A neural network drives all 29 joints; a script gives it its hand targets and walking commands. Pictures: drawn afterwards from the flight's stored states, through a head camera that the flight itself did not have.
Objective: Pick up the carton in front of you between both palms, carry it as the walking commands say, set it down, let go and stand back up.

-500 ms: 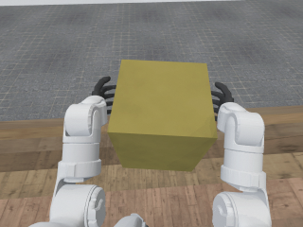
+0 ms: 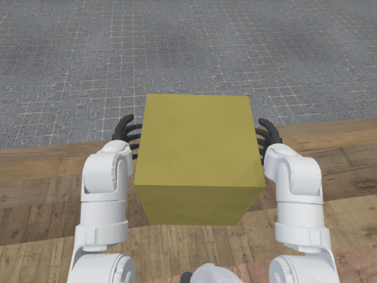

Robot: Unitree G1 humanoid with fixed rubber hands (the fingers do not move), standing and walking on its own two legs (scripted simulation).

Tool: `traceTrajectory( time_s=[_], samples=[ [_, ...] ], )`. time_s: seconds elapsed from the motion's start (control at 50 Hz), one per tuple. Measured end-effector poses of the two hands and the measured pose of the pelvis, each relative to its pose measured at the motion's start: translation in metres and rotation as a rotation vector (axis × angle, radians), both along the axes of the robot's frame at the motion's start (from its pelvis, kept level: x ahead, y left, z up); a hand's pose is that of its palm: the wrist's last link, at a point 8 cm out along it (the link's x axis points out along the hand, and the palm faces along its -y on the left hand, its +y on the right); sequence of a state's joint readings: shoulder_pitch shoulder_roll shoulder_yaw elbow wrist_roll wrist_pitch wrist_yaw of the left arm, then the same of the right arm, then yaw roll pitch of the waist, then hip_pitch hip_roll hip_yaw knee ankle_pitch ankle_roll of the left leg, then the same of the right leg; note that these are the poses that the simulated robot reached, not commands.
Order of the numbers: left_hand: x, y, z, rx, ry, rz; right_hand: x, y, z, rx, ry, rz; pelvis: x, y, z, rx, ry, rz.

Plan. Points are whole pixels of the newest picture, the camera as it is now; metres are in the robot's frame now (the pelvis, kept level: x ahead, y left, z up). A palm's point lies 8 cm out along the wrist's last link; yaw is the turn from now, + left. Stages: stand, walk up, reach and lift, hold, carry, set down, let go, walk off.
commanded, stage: carry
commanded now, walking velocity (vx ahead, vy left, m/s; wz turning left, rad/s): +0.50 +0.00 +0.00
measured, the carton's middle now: (195, 166) +0.35 -0.02 +0.02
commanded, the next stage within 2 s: none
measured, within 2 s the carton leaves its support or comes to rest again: neither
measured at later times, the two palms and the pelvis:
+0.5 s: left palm (135, 100) +0.72 +0.18 -0.14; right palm (214, 112) +0.68 -0.12 -0.15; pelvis +0.36 +0.06 -0.24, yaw -1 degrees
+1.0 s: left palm (140, 86) +1.02 +0.21 -0.34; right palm (197, 85) +1.05 -0.09 -0.33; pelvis +0.71 +0.03 -0.44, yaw -1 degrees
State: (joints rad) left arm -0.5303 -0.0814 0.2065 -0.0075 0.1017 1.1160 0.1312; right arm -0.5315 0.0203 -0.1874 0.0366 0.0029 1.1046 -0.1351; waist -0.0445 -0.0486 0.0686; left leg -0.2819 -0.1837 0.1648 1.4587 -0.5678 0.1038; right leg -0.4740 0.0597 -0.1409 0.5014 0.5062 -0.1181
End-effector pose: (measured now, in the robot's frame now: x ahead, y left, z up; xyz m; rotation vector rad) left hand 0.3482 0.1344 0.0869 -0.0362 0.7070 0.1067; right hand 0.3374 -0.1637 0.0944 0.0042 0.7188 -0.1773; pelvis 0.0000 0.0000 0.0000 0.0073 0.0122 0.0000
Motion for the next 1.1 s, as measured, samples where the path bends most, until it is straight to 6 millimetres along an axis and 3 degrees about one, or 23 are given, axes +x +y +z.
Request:
traceTrajectory(
  time_s=[0.08,0.18,0.3,0.4,0.44,0.48,0.58,0.66,0.74,0.82,0.9,0.98,1.1],
  samples=[
    [0.051,0.033,-0.03,0.006,-0.078,0.082,0.085,0.035,-0.026,-0.009,-0.079,0.12,0.061,-0.007,-0.049,-0.006,0.009,-0.016],
    [0.104,0.055,-0.087,-0.015,0.024,0.12,0.148,0.058,-0.083,-0.018,0.022,0.155,0.126,-0.007,-0.081,-0.038,0.024,0.001],
    [0.195,0.061,-0.131,0.042,0.035,0.064,0.222,0.061,-0.144,0.02,0.031,0.115,0.213,0.015,-0.128,-0.035,0.022,-0.012],
    [0.297,0.06,-0.167,0.051,-0.07,-0.022,0.296,0.06,-0.185,0.0,-0.073,0.043,0.302,0.041,-0.198,-0.036,-0.004,-0.009],
    [0.333,0.052,-0.189,0.045,-0.076,-0.066,0.319,0.053,-0.206,-0.012,-0.076,0.003,0.328,0.05,-0.222,-0.019,0.003,-0.004],
    [0.361,0.044,-0.214,0.05,-0.041,-0.1,0.336,0.046,-0.233,-0.007,-0.037,-0.032,0.351,0.059,-0.239,-0.014,0.009,-0.01],
    [0.409,0.037,-0.274,0.046,0.082,-0.124,0.376,0.04,-0.287,0.01,0.085,-0.072,0.407,0.07,-0.258,-0.007,0.016,-0.03],
    [0.452,0.042,-0.303,0.038,0.085,-0.101,0.43,0.043,-0.308,0.003,0.089,-0.053,0.456,0.068,-0.274,-0.01,0.024,-0.027],
    [0.506,0.045,-0.322,0.018,0.02,-0.067,0.495,0.045,-0.321,-0.018,0.024,-0.022,0.513,0.058,-0.303,-0.003,0.02,-0.008],
    [0.567,0.045,-0.342,0.025,-0.064,-0.027,0.571,0.044,-0.341,-0.019,-0.06,0.022,0.583,0.046,-0.35,0.025,-0.013,-0.008],
    [0.619,0.063,-0.369,0.071,-0.11,0.057,0.652,0.063,-0.373,-0.009,-0.112,0.125,0.646,0.034,-0.405,0.022,-0.03,-0.022],
    [0.664,0.071,-0.412,0.062,-0.018,0.071,0.7,0.071,-0.418,-0.009,-0.021,0.139,0.694,0.027,-0.431,-0.018,-0.02,-0.017],
    [0.747,0.063,-0.461,0.064,0.063,0.024,0.766,0.062,-0.473,-0.007,0.061,0.095,0.769,0.031,-0.459,-0.009,-0.001,-0.021]
  ],
)
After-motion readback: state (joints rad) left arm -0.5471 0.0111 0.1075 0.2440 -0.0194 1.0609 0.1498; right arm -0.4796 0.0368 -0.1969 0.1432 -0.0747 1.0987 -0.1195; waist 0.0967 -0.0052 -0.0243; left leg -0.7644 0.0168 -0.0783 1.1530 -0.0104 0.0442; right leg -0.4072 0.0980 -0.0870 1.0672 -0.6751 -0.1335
